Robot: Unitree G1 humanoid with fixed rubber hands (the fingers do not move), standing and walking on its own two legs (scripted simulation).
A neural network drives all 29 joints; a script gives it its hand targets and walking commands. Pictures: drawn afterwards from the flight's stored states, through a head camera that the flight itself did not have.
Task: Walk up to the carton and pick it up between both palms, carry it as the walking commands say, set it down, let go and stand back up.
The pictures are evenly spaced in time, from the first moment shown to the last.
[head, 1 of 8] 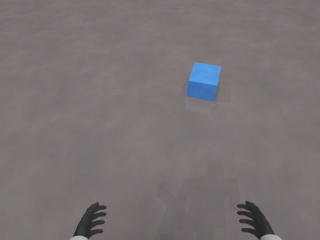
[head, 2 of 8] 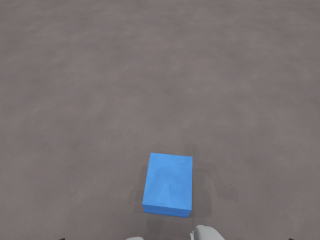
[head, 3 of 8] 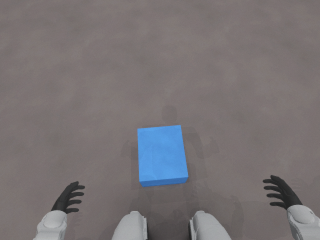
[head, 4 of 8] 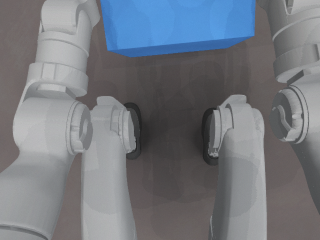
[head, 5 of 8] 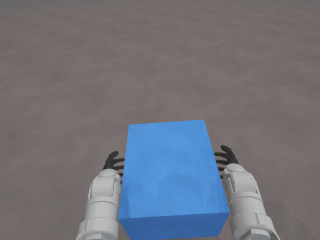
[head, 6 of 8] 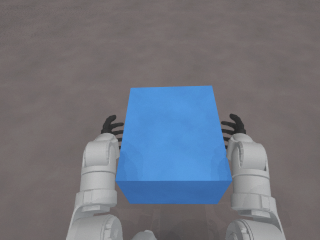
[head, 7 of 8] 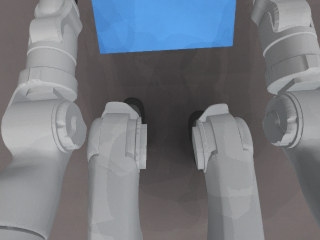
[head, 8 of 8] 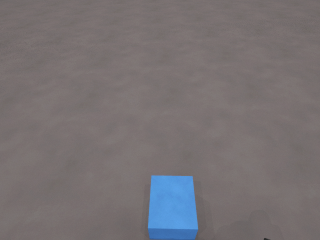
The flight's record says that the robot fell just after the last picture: no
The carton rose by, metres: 0.70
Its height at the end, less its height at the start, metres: +0.00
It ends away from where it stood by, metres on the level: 0.56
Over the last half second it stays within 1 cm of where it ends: yes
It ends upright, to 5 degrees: yes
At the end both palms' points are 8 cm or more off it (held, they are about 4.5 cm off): yes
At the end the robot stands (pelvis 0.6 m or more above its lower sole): yes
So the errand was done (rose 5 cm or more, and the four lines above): yes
